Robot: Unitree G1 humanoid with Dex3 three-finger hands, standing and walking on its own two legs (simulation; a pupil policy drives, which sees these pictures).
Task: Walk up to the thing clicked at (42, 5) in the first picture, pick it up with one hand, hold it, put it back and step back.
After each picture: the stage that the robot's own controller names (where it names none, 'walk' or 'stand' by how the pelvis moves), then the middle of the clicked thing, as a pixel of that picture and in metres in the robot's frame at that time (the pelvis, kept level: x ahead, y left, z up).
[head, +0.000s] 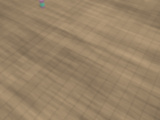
stand; (42, 3) +2.15 +0.57 -0.72
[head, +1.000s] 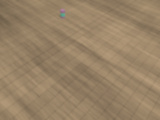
walk; (62, 13) +2.03 +0.27 -0.69
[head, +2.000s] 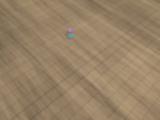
walk; (70, 33) +1.37 +0.10 -0.71
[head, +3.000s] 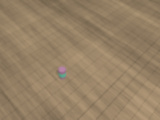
walk; (62, 72) +0.85 +0.13 -0.71
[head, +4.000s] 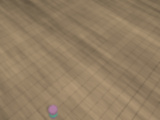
walk; (53, 112) +0.50 +0.15 -0.71
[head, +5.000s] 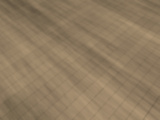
stand; out of the picture +0.36 +0.14 -0.70
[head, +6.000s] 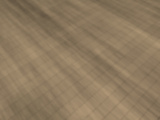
stand; out of the picture +0.33 +0.14 -0.72
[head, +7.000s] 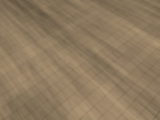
stand; out of the picture +0.34 +0.15 -0.72
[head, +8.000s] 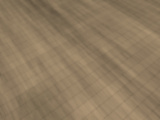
stand; out of the picture +0.36 +0.14 -0.71
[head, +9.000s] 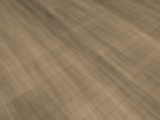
stand; out of the picture +0.36 +0.14 -0.72
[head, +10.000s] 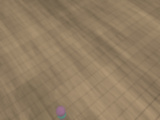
stand; (61, 113) +0.42 +0.17 -0.70
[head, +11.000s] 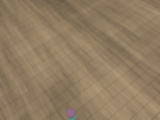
sink last; (71, 115) +0.42 +0.15 -0.70
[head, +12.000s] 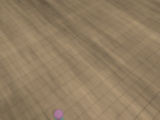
rise first; (58, 116) +0.45 +0.14 -0.71
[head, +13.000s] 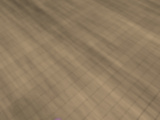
stand; out of the picture +0.42 +0.17 -0.72
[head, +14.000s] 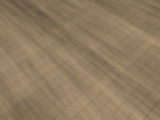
stand; out of the picture +0.39 +0.16 -0.73
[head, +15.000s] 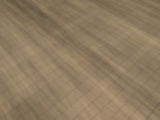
stand; out of the picture +0.39 +0.17 -0.73
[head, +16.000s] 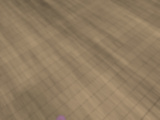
go down; out of the picture +0.41 +0.16 -0.72
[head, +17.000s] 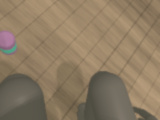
go down; (7, 43) +0.47 +0.24 -0.29
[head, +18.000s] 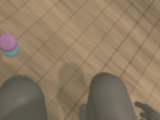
close in; (9, 46) +0.46 +0.25 -0.29
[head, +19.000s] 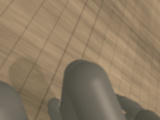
close in; out of the picture +0.44 +0.30 -0.22
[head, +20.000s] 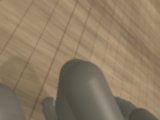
close; out of the picture +0.42 +0.29 -0.23
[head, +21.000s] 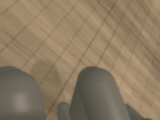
lift; out of the picture +0.36 +0.26 -0.18
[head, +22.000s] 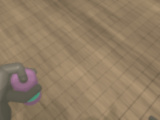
lift; (27, 88) +0.32 +0.18 +0.00
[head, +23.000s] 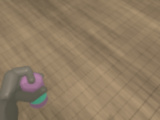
hold; (35, 91) +0.32 +0.17 -0.02
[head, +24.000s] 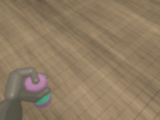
hold; (39, 91) +0.32 +0.16 -0.01
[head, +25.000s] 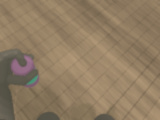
crouch; (26, 72) +0.38 +0.19 -0.07
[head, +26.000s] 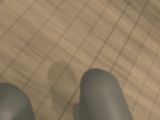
lower; out of the picture +0.46 +0.29 -0.13
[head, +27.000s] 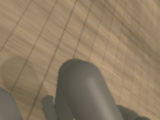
lower; out of the picture +0.42 +0.31 -0.23
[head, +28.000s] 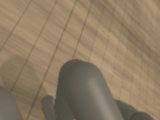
lower; out of the picture +0.42 +0.32 -0.23
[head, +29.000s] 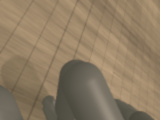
lower; out of the picture +0.41 +0.32 -0.23
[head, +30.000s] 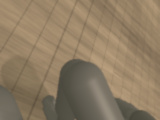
lower; out of the picture +0.41 +0.32 -0.23
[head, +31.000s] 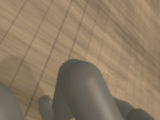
open; out of the picture +0.41 +0.29 -0.23
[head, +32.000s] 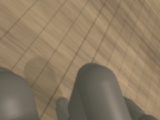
stand; out of the picture +0.41 +0.28 -0.24
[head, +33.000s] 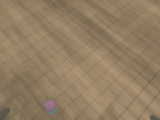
stand; (50, 107) +0.40 +0.17 -0.59
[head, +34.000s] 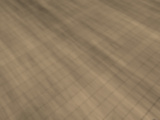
stand; out of the picture +0.40 +0.17 -0.66
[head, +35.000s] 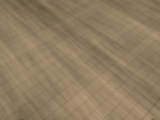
stand; out of the picture +0.39 +0.16 -0.67
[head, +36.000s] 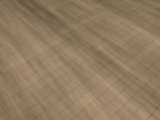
stand; out of the picture +0.43 +0.15 -0.72
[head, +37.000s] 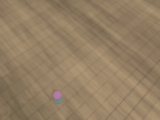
walk; (57, 97) +0.48 +0.13 -0.71
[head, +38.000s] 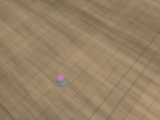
walk; (61, 80) +0.66 +0.19 -0.69
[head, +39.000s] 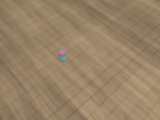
stand; (62, 55) +0.98 +0.20 -0.69
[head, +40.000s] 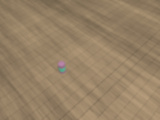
stand; (62, 67) +0.97 +0.20 -0.72
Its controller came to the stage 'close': yes
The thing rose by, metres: 0.69
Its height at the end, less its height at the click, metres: +0.00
